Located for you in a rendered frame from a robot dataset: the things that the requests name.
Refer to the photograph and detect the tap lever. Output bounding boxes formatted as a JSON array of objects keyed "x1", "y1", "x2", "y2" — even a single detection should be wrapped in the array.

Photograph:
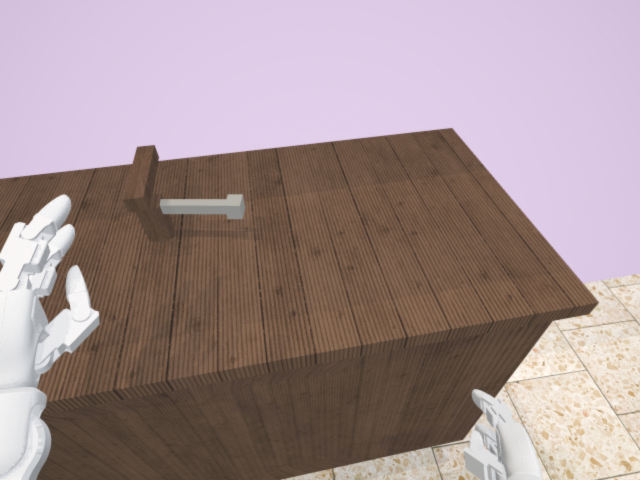
[{"x1": 160, "y1": 194, "x2": 245, "y2": 219}]

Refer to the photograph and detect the robot left hand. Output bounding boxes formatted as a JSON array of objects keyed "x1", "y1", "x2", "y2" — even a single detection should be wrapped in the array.
[{"x1": 0, "y1": 194, "x2": 100, "y2": 389}]

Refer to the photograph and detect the robot left forearm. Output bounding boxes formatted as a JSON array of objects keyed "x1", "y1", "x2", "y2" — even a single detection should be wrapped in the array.
[{"x1": 0, "y1": 387, "x2": 51, "y2": 480}]

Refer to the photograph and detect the counter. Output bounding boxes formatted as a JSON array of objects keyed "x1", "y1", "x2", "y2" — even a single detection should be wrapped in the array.
[{"x1": 0, "y1": 128, "x2": 599, "y2": 480}]

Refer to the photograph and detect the robot right hand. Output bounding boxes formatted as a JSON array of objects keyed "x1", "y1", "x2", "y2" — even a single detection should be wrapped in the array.
[{"x1": 464, "y1": 389, "x2": 543, "y2": 480}]

